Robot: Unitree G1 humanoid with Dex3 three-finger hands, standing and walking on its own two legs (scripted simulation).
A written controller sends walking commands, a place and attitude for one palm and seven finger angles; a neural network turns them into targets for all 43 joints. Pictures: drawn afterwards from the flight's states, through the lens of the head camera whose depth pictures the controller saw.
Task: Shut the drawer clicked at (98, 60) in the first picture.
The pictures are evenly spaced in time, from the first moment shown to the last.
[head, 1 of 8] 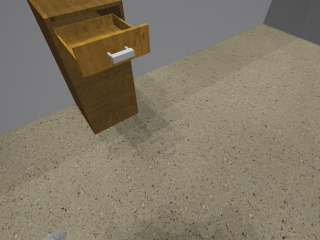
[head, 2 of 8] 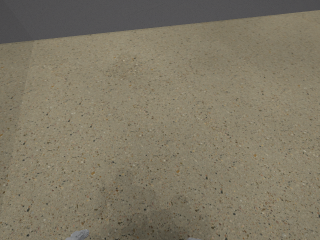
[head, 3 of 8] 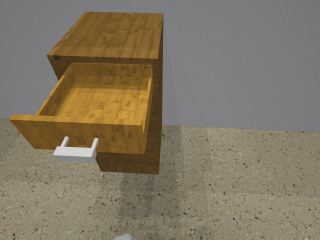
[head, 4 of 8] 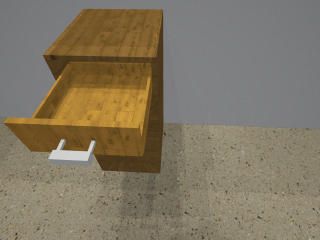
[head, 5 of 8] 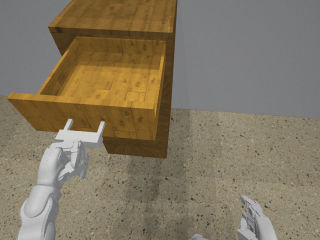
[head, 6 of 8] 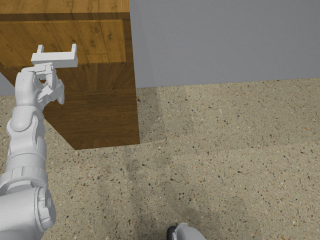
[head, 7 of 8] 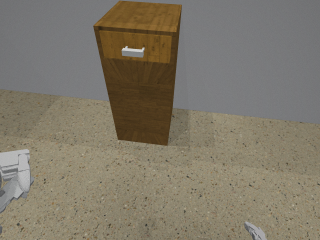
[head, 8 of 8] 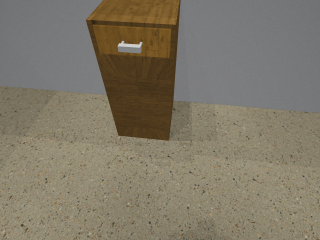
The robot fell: no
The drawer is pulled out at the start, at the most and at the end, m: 0.30 0.30 0.00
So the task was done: yes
